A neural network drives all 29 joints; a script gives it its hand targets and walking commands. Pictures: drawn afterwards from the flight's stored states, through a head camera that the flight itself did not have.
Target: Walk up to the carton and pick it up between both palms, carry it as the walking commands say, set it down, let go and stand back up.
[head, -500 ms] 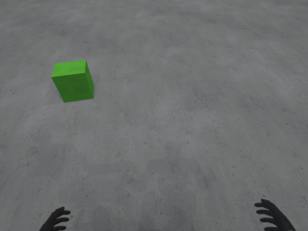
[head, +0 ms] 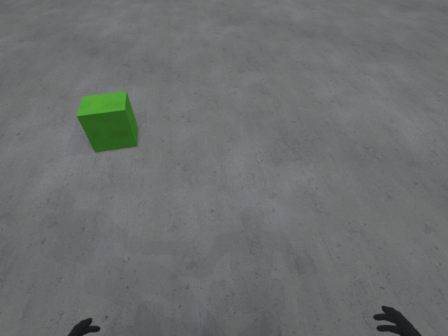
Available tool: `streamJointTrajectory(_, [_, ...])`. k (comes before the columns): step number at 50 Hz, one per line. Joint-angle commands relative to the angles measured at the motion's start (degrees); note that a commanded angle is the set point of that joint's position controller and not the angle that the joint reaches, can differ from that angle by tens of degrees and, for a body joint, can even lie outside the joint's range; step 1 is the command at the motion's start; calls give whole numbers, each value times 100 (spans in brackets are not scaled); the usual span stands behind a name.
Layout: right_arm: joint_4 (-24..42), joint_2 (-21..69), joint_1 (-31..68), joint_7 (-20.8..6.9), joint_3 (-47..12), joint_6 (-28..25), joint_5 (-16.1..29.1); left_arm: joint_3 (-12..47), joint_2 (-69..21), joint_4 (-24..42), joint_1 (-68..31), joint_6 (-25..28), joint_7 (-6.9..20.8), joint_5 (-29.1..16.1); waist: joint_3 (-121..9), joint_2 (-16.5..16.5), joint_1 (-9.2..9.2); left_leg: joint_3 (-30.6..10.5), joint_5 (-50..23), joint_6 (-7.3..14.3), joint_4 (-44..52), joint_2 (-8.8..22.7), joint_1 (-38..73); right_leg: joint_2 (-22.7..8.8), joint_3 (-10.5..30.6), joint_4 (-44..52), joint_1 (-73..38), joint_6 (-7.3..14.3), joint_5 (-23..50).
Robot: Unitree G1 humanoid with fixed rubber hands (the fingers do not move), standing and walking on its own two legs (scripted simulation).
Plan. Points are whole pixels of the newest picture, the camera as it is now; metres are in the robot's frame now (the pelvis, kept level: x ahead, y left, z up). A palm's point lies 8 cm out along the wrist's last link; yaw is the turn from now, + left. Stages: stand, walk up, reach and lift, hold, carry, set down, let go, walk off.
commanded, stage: stand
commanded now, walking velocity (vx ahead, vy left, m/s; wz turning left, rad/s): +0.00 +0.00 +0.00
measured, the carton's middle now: (110, 122) +1.52 +0.76 -0.62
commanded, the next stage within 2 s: walk up in 0.32 s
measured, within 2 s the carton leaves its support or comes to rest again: neither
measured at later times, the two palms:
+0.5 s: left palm out of the picture +0.10 +0.31 -0.09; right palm out of the picture +0.10 -0.31 -0.09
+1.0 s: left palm out of the picture +0.15 +0.47 -0.08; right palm (346, 280) +0.25 -0.21 -0.07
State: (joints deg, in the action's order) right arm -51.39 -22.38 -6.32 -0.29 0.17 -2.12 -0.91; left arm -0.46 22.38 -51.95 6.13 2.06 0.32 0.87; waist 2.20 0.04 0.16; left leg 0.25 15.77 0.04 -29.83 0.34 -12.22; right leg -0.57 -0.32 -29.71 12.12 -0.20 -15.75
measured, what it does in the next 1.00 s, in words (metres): steps to the left: left foot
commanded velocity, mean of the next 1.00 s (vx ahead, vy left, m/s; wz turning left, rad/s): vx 0.00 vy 0.00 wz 0.00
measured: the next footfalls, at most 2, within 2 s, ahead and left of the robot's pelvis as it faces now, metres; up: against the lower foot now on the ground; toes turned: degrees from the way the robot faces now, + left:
left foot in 0.82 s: +0.15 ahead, +0.24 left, +0.00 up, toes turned +15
right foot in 1.14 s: +0.33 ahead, +0.04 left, +0.00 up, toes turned +9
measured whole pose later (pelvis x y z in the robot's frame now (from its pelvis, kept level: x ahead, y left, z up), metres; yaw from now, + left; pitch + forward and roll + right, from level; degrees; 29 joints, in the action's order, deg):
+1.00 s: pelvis +0.11 +0.11 +0.00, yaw +13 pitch -1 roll +1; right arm -45.9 -27.3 -16.9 -5.3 4.8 -2.9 -1.0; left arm -4.0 28.8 -49.4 12.6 4.3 3.2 0.7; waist 0.0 2.3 -2.8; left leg 2.5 15.0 2.7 -31.5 0.0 -15.9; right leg -5.4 -2.7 -52.8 26.1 0.1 -23.1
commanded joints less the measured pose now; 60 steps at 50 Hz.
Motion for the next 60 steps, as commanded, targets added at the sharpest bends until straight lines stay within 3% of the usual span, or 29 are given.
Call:
streamJointTrajectory(1, [171, -954, 278, 22, 201, -59, 8, -193, 953, 170, -275, 63, -24, -6, -383, -15, 0, -541, -965, 266, 697, 563, 160, -546, 524, 673, -178, 273, 936])
streamJointTrajectory(25, [-532, -1003, 369, 39, 162, 1, 20, -126, 1016, -521, -357, -1, -45, -9, -279, -10, -1, -558, -898, 175, 1258, 651, 447, -641, 542, 1249, -419, 202, 888])
streamJointTrajectory(26, [-52, -1662, 150, -290, 558, 39, -120, -617, 1893, -191, 329, 177, 29, 79, -846, -179, 286, -736, 1775, 534, 547, 321, -660, -744, 469, 933, -1386, 511, -1397])
streamJointTrajectory(27, [248, -1492, 836, -440, 572, 79, -169, -715, 2069, -322, 1040, 267, 20, 115, -413, 149, 664, -515, 2034, 431, -323, 201, -2236, -1325, 1370, 1337, -1963, 884, -2686])
streamJointTrajectory(28, [581, -1175, 1261, -526, 555, 108, -193, -803, 2203, -234, 1141, 347, -32, 144, 57, 1031, 833, -222, 1145, 257, -1762, 130, -3437, -2389, 2430, 2161, -2189, 1305, -3193])
streamJointTrajectory(29, [669, -1254, 1233, -562, 587, 114, -230, -804, 2075, -20, 908, 420, -50, 171, 352, 496, 644, -916, 835, 191, -2371, 433, -3757, -2695, 2527, 2267, -1767, 1390, -2766])
streamJointTrajectory(30, [615, -1391, 770, -621, 666, 95, -192, -831, 1999, 179, 516, 462, -73, 161, 245, 301, 309, -1135, 501, 138, -2542, 562, -3437, -2529, 2145, 2262, -1479, 1247, -2474])
streamJointTrajectory(31, [570, -1490, 404, -694, 749, 107, -174, -854, 1981, 313, 260, 486, -69, 149, 148, 264, 65, -1068, 282, 19, -2496, 713, -3013, -2347, 1709, 2339, -1190, 1140, -2188])
streamJointTrajectory(32, [579, -1497, 230, -760, 794, 131, -159, -875, 2032, 407, 131, 514, -47, 148, 136, 446, -45, -852, 225, -71, -2347, 785, -2658, -2200, 1246, 2365, -912, 1115, -1976])
streamJointTrajectory(35, [723, -1276, 280, -930, 771, 166, -86, -874, 2051, 559, -71, 517, 9, 227, 253, 838, -84, -217, 145, -140, -1431, 735, -1500, -1755, 57, 2157, 208, 938, -1589])
streamJointTrajectory(38, [710, -1301, 28, -965, 808, 139, -26, -845, 2169, 545, -39, 460, 66, 254, 152, 834, -177, 462, 86, -10, -874, 482, -340, -1636, -291, 1742, 838, 893, -2072])
streamJointTrajectory(39, [632, -1369, -276, -931, 841, 107, -19, -828, 2147, 539, -84, 423, 80, 257, 117, 664, -330, 642, 107, 28, -640, 374, 137, -1569, -431, 1347, 1083, 863, -2359])
streamJointTrajectory(40, [505, -1515, -660, -854, 909, 63, -59, -762, 1984, 507, 68, 374, 97, 270, -31, 206, -445, 736, 499, 69, -465, 135, 741, -1344, -689, 498, 1332, 815, -2441])
streamJointTrajectory(41, [286, -1753, -1410, -727, 1014, 15, -106, -647, 1696, 498, 274, 318, 135, 252, -347, -616, -717, 727, 1019, 211, -193, -107, 1643, -984, -963, -1070, 1728, 738, -2063])
streamJointTrajectory(42, [323, -2476, -1977, -572, 1151, -1, -127, -510, 1275, 787, 64, 313, 174, 102, -247, -2345, -1102, -2441, 3242, 994, 1429, 1318, 2144, -146, -1266, -3404, 3443, 341, -1916])
streamJointTrajectory(43, [537, -2796, -1776, -504, 1177, -96, -52, -534, 1539, 890, -197, 315, 137, 44, -216, -1468, -999, -4509, 4295, 1625, 2425, 2145, 1311, -163, 167, -4118, 3684, 280, -1732])
streamJointTrajectory(44, [741, -2622, -1113, -444, 1064, -140, 90, -598, 1889, 786, -13, 299, 139, -39, -40, -586, -519, -4057, 4015, 1612, 2185, 2187, 813, -534, 569, -4146, 3429, 267, -1066])
streamJointTrajectory(45, [835, -2312, -748, -423, 947, -150, 129, -611, 1913, 618, 329, 301, 180, -78, -19, -465, -232, -3205, 3385, 1435, 1947, 1883, 468, -763, 371, -3812, 3028, 190, -736])
streamJointTrajectory(47, [952, -1993, -534, -412, 828, -159, 61, -634, 1865, 452, 791, 302, 231, -36, 94, -887, -73, -2021, 2417, 1236, 1790, 1302, -382, -752, 31, -2663, 2124, 33, -742])
streamJointTrajectory(49, [955, -1971, -761, -454, 805, -171, -27, -624, 1745, 527, 786, 262, 312, -32, 115, -1079, -109, -1759, 2129, 1326, 1861, 1279, -683, -591, -164, -1969, 1646, -32, -711])
streamJointTrajectory(53, [1101, -1976, -726, -486, 840, -205, -48, -659, 1595, 731, 643, 355, 358, -10, 102, -943, -114, -1459, 1794, 1309, 1670, 1287, -850, -433, -312, -976, 1112, 11, -75])
streamJointTrajectory(55, [1172, -1924, -507, -507, 817, -183, -10, -697, 1498, 659, 1019, 416, 350, -9, -123, -687, 130, -1185, 1998, 1173, 1169, 1092, -1299, -224, -527, -463, 128, 112, 307])
streamJointTrajectory(56, [1206, -1758, -464, -508, 753, -163, -21, -751, 1546, 561, 1409, 451, 315, 7, -226, -366, 332, -983, 2163, 1045, 562, 883, -1797, -79, -566, -291, -620, 194, 204])
streamJointTrajectory(57, [1270, -1489, -502, -491, 649, -165, -55, -855, 1692, 424, 2108, 496, 233, 37, -433, 325, 667, -699, 2033, 880, -726, 568, -2574, -116, -218, -58, -1686, 368, -396])
streamJointTrajectory(58, [1455, -1015, -441, -467, 500, -234, -42, -991, 2182, 466, 2746, 570, 124, 124, -535, 1716, 1051, -193, 1665, 496, -2910, -339, -3659, -1686, 2219, 1213, -2138, 807, -2535])
streamJointTrajectory(59, [1419, -1369, -570, -385, 563, -217, 6, -985, 2446, 757, 2302, 612, 78, 89, -345, 1008, 708, -973, 1312, 337, -3919, -415, -4192, -2687, 4273, 2173, -1697, 1103, -4087])
streamJointTrajectory(60, [1242, -1809, -647, -351, 696, -214, 43, -978, 2362, 897, 1721, 618, 70, -2, -101, 313, 385, -1309, 754, 311, -4025, 32, -3965, -2656, 3834, 2087, -1325, 1231, -3816])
